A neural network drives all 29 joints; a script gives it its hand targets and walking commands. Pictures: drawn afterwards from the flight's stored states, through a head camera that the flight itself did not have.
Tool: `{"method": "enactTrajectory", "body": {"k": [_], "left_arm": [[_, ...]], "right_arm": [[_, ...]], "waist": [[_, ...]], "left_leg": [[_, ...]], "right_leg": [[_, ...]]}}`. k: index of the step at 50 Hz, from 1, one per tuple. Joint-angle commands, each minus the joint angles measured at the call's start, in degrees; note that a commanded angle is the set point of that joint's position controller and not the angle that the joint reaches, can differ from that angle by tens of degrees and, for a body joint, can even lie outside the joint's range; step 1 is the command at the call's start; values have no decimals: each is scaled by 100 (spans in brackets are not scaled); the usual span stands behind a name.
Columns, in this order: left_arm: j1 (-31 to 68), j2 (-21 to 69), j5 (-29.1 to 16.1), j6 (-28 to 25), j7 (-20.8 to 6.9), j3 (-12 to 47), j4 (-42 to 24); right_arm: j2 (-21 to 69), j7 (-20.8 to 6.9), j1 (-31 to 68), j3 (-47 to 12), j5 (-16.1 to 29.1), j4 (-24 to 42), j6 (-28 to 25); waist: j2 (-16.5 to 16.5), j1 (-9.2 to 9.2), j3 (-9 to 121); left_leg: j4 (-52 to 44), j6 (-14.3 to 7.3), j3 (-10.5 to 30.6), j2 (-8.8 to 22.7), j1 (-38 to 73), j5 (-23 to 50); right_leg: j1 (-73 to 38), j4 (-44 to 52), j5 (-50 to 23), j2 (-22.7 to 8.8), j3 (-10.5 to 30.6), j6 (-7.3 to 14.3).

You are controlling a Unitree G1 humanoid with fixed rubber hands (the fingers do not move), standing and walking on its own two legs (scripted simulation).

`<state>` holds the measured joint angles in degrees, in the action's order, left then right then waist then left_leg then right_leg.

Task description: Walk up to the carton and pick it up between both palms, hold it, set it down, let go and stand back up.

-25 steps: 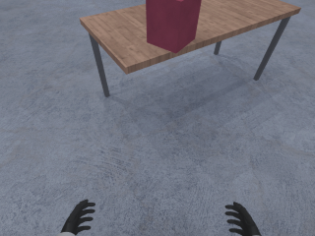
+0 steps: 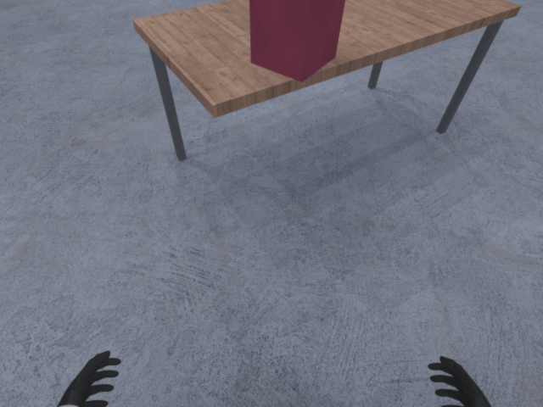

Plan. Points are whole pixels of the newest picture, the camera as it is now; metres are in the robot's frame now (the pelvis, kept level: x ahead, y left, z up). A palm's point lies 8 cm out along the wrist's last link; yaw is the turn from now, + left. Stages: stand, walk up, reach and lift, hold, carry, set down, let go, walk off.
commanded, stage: stand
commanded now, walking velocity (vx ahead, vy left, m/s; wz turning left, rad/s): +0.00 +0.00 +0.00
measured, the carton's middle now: (297, 19) +1.15 -0.05 +0.08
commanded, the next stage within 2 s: walk up in 0.94 s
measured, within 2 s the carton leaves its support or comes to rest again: neither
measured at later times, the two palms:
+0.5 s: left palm out of the picture +0.13 +0.30 -0.08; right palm out of the picture +0.12 -0.30 -0.08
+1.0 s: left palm out of the picture +0.10 +0.32 -0.08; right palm out of the picture +0.11 -0.29 -0.07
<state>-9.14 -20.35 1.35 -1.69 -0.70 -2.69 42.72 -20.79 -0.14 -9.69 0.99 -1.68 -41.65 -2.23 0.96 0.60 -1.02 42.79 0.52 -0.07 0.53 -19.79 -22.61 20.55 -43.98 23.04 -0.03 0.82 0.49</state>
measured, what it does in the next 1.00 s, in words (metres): stands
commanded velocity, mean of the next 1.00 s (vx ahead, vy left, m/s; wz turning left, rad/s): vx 0.00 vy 0.00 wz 0.00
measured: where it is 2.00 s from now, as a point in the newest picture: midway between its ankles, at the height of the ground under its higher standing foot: outside the picture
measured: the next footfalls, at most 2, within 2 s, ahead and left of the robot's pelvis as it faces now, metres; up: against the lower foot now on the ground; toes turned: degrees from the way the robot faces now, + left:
right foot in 1.56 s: +0.22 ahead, -0.24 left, +0.00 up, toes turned +10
left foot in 2.00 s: +0.30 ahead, -0.03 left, +0.00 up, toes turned +22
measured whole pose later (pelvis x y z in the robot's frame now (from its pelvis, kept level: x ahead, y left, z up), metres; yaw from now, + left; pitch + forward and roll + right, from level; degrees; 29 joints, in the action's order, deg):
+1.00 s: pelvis +0.00 +0.01 +0.03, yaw +0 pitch -3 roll +0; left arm -4.6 -21.9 0.2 -0.6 -0.5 -1.3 58.9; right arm -20.6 -0.1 -5.6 0.0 -0.6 -56.7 -1.6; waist 0.6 1.0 -3.1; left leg 25.9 0.1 -0.3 -0.1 -9.1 -13.8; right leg 9.9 -27.1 14.3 -0.8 1.0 -0.5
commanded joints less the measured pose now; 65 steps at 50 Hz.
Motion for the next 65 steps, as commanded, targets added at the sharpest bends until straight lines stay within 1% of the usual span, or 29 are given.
{"method": "enactTrajectory", "body": {"k": [1, 2, 5, 6, 7, 13, 16, 19, 22, 23, 26, 27, 28, 30, 34, 35, 38, 39, 41, 44, 48, 56, 57, 58, 59, 60, 63, 64, 65], "left_arm": [[401, -1135, 2, -193, 78, -295, -329], [323, -1056, -72, -159, 84, -286, -270], [407, -1129, -55, -185, 69, -284, -197], [329, -1082, -60, -146, 67, -261, -165], [275, -1125, -31, -136, 94, -234, -44], [343, -1085, -34, -154, 85, -163, 132], [506, -1071, -60, -110, 96, -193, 227], [453, -1151, -39, -95, 69, -191, 376], [622, -1200, -107, -45, 106, -159, 411], [609, -1155, -134, -43, 115, -162, 444], [614, -1158, -88, -82, 80, -149, 567], [744, -1168, -84, -28, 90, -156, 571], [606, -1141, -103, -33, 78, -108, 715], [783, -1177, -94, -45, 72, -130, 687], [825, -1107, -101, -12, 85, -125, 850], [741, -1054, -131, -16, 48, -69, 868], [820, -1200, -78, -19, 49, -108, 1067], [776, -1066, -119, -19, 19, -43, 1070], [795, -1062, -55, -48, 73, -55, 1086], [884, -1198, -113, 17, 97, -93, 1240], [733, -1051, -107, -4, 59, -9, 1292], [844, -1164, -95, -39, 31, -7, 1438], [896, -1823, 240, 23, -191, -512, 780], [1097, -1728, 304, 113, -268, -544, 616], [1310, -1605, 353, 142, -288, -525, 463], [1158, -1737, 364, 187, -324, -606, 450], [490, -1572, 262, 177, -441, -566, 290], [483, -1505, 243, 153, -481, -574, 205], [703, -1445, 203, 158, -542, -585, 122]], "right_arm": [[-1018, 36, 265, 301, 37, 403, -120], [-1064, 20, 460, 280, 23, 405, -179], [-1062, 55, 431, 282, 11, 243, -99], [-1161, 51, 361, 316, 11, 230, -123], [-1029, 63, 319, 307, 56, 236, -128], [-1039, 63, 172, 297, 120, -73, -80], [-1138, 68, 328, 282, 61, -154, -81], [-1185, 66, 477, 275, 38, -216, -50], [-1177, 70, 405, 272, 69, -320, -60], [-1174, 44, 404, 263, 74, -409, -58], [-1100, 69, 520, 203, 82, -508, -18], [-934, 66, 486, 191, 88, -448, -41], [-1046, 57, 506, 199, 68, -578, -51], [-1105, 58, 445, 185, 75, -693, -14], [-1159, 65, 568, 173, 91, -826, -56], [-1244, 52, 646, 189, 77, -801, -71], [-1037, 49, 566, 151, 91, -984, -73], [-1254, 67, 701, 194, 65, -909, -45], [-1005, 56, 643, 108, 102, -1001, -41], [-1096, 48, 736, 187, 92, -1045, -71], [-1114, 56, 765, 150, 81, -1180, -50], [-1024, -14, 819, 91, 102, -1317, -41], [-1973, 7, -643, 574, 69, -1359, -119], [-2286, 53, -1014, 706, 0, -1395, -154], [-2417, 73, -1133, 778, 4, -1350, -191], [-2311, 85, -1014, 774, -6, -1290, -202], [-2091, 143, -522, 779, -15, -925, -357], [-1988, 144, -413, 723, 12, -764, -400], [-1935, 156, -518, 711, -17, -674, -414]], "waist": [[-28, -54, 571], [-299, -15, 512], [102, 83, 507], [-176, 31, 560], [32, -110, 619], [343, -43, 629], [-44, -25, 318], [-81, 37, 248], [257, -28, 382], [-94, 14, 466], [-115, 35, 456], [165, -90, 290], [-202, 10, 305], [-290, 4, 382], [-182, -20, 258], [-259, 115, 295], [46, 53, 218], [-233, 98, 307], [139, 55, 180], [-182, 6, 225], [-174, 61, 92], [57, 11, 144], [282, -315, 341], [-81, -444, -164], [-296, -572, -459], [-180, -422, -529], [-462, 13, -87], [-558, 48, 77], [-851, -47, 136]], "left_leg": [[-703, -507, 491, 398, 439, 1202], [-758, -568, 578, 441, 350, 1122], [-798, -551, 558, 437, 269, 1187], [-709, -548, 472, 402, 341, 1270], [-580, -489, 477, 409, 492, 1367], [-717, -406, 468, 383, 503, 1546], [-807, -429, 467, 413, 408, 1635], [-1052, -483, 582, 488, 399, 1613], [-1121, -395, 485, 432, 707, 1571], [-1170, -425, 539, 495, 745, 1719], [-1277, -417, 565, 447, 618, 1533], [-1322, -357, 519, 442, 688, 1566], [-1270, -383, 486, 428, 799, 1549], [-1574, -395, 644, 555, 867, 1641], [-1684, -314, 560, 530, 809, 1752], [-1744, -362, 593, 562, 747, 1524], [-2030, -363, 608, 553, 828, 1608], [-1959, -371, 601, 568, 913, 1696], [-2011, -349, 607, 545, 940, 1664], [-2024, -314, 561, 557, 1108, 1964], [-2257, -294, 563, 523, 959, 1406], [-2475, -269, 686, 597, 1120, 1422], [-2577, -711, 1681, 767, 1302, -1259], [-3037, -1144, 3148, 1475, 1540, -2372], [-3466, -1425, 3858, 1906, 1682, -2930], [-3479, -1429, 3895, 1943, 1792, -2878], [-3072, -1407, 3219, 1920, 2310, -1394], [-2886, -1424, 2842, 1760, 2414, -919], [-2791, -1283, 2256, 1257, 2141, -523]], "right_leg": [[-163, 851, -1351, -470, 679, 460], [-148, 916, -1414, -421, 601, 408], [-378, 894, -1485, -454, 550, 372], [-371, 891, -1613, -461, 632, 402], [-294, 999, -1645, -536, 795, 460], [-649, 1048, -2055, -591, 779, 462], [-453, 1162, -1878, -523, 689, 391], [-559, 1197, -1794, -456, 608, 348], [-565, 1363, -1827, -570, 679, 385], [-636, 1360, -1718, -573, 679, 386], [-799, 1491, -1579, -512, 622, 291], [-634, 1594, -1522, -578, 697, 325], [-672, 1643, -1601, -567, 729, 357], [-760, 1610, -1504, -542, 692, 378], [-924, 1739, -1776, -471, 559, 248], [-1000, 1695, -1493, -489, 480, 219], [-1077, 1828, -1519, -521, 567, 247], [-1131, 1881, -1582, -544, 545, 205], [-1136, 1984, -1816, -529, 522, 172], [-1045, 2101, -1804, -553, 563, 220], [-1143, 2286, -1492, -595, 555, 173], [-1052, 2562, -1348, -582, 549, 126], [-664, 1304, 1093, -180, -62, 151], [667, 138, 1147, -24, 178, 83], [1641, -589, 880, -171, 503, 41], [1875, -882, 636, -235, 747, -18], [2129, -1059, 46, -559, 838, 126], [2214, -974, 42, -606, 837, 62], [1889, -831, 124, -527, 564, -30]]}}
